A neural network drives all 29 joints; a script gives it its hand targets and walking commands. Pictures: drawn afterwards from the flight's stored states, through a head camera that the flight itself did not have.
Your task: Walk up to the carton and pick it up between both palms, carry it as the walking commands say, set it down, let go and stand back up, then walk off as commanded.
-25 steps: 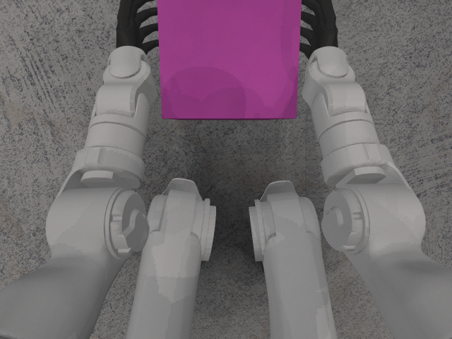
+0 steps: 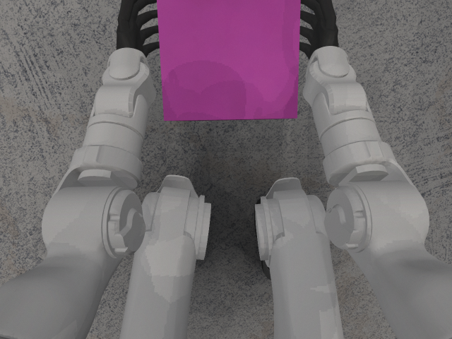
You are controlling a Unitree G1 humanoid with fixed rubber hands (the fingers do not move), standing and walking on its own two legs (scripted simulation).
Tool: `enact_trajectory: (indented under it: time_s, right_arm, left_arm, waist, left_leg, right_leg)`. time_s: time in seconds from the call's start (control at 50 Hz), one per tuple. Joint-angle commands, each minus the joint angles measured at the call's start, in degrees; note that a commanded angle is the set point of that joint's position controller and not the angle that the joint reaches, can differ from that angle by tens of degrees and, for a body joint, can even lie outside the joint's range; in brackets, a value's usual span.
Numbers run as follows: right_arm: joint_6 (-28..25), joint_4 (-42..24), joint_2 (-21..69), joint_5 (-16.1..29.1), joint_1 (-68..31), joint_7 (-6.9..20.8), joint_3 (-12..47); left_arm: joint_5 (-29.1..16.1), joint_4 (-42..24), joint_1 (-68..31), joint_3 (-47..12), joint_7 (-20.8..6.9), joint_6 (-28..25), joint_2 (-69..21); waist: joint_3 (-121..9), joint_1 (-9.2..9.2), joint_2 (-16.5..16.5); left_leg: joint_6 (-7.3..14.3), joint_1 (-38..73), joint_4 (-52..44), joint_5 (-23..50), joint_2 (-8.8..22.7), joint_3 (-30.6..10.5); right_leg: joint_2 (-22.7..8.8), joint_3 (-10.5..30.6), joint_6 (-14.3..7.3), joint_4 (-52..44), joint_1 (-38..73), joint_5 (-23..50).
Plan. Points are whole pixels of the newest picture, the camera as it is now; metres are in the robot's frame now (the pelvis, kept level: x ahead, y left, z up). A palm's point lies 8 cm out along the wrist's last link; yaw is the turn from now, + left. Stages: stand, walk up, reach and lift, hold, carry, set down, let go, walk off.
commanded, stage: set down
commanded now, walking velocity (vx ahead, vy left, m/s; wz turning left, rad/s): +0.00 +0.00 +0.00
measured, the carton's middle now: (226, 71) +0.50 +0.01 -0.24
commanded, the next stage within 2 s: none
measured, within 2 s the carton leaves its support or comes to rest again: neither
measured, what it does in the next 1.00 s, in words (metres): stands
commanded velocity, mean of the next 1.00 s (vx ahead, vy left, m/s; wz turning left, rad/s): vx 0.00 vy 0.00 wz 0.00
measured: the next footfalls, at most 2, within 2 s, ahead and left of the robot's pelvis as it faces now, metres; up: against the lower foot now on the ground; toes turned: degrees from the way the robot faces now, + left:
none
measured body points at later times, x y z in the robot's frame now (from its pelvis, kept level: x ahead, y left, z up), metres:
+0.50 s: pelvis +0.00 +0.00 -0.01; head +0.34 +0.00 +0.28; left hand +0.52 +0.15 -0.17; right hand +0.53 -0.13 -0.17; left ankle +0.11 +0.11 -0.34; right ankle +0.10 -0.11 -0.34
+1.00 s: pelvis -0.01 +0.00 +0.01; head +0.35 +0.00 +0.27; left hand +0.51 +0.18 -0.18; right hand +0.53 -0.16 -0.18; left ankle +0.11 +0.11 -0.34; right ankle +0.10 -0.11 -0.34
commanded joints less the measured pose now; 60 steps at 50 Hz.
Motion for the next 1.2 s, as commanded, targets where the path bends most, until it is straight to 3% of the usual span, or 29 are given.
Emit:
enact_trajectory:
  time_s: [0.0,0.36,0.46,0.62,0.76,0.92,1.08,1.18]
  right_arm:
    - [-2.1,-5.8,50.0,3.1,-32.4,14.5,18.3]
    - [-2.3,-2.9,46.9,0.9,-31.0,15.1,14.8]
    - [-2.8,-2.6,42.5,0.5,-30.2,14.3,13.4]
    - [-4.6,-1.4,27.8,0.2,-26.1,10.5,9.4]
    - [-7.4,0.1,-10.0,2.9,-15.7,0.9,3.7]
    - [-8.6,-0.3,-12.4,10.3,-15.3,0.8,9.3]
    - [-8.5,0.6,-14.4,12.5,-15.1,2.0,10.4]
    - [-7.6,-5.3,-15.4,12.6,-13.5,1.2,10.2]
  left_arm:
    - [-3.4,-4.7,-34.4,-20.8,-15.4,-1.5,-49.2]
    - [-2.1,-2.4,-34.0,-18.1,-15.9,-1.8,-46.3]
    - [-1.7,-2.3,-32.9,-16.8,-15.1,-2.3,-42.3]
    - [-1.2,-1.2,-28.3,-12.6,-11.6,-4.0,-27.6]
    - [-3.1,2.9,-14.3,-4.6,-2.2,-7.4,9.3]
    - [-11.2,1.7,-15.2,-10.8,-1.3,-9.0,13.2]
    - [-12.7,2.6,-14.4,-11.1,-2.3,-8.9,15.3]
    - [-13.3,-3.9,-13.2,-10.9,-1.7,-7.8,15.9]
  waist:
    - [-58.5,0.45,-1.2]
    - [-53.6,-0.21,-0.9]
    - [-54.3,0.02,-0.9]
    - [-56.3,0.26,-1.0]
    - [-58.7,0.62,-2.0]
    - [-61.4,0.76,-1.3]
    - [-62.2,1.24,-1.5]
    - [-75.2,0.87,-0.9]
  left_leg:
    - [1.3,25.0,-8.4,21.4,-1.5,3.5]
    - [1.4,23.3,-7.7,19.0,-1.1,3.1]
    - [1.1,23.9,-7.6,19.2,-0.9,3.3]
    - [0.3,25.7,-7.7,18.7,0.0,3.7]
    - [-0.2,29.3,-9.9,18.1,2.3,3.6]
    - [0.4,28.7,-10.6,21.1,4.5,2.0]
    - [1.0,28.1,-10.9,19.7,5.3,1.9]
    - [0.9,36.2,-11.8,22.7,4.8,2.7]
  right_leg:
    - [1.1,-2.6,-2.0,-9.4,24.4,21.1]
    - [0.6,-2.5,-2.3,-8.6,21.5,18.4]
    - [0.4,-2.7,-2.2,-8.5,22.2,18.5]
    - [-0.2,-3.0,-1.5,-8.7,25.1,18.7]
    - [-2.6,-2.2,-0.4,-11.0,28.9,17.8]
    - [-4.4,-1.0,-1.2,-11.3,27.4,20.1]
    - [-5.0,-0.9,-1.1,-11.3,27.1,18.7]
    - [-4.6,-2.2,-1.0,-12.5,34.0,21.4]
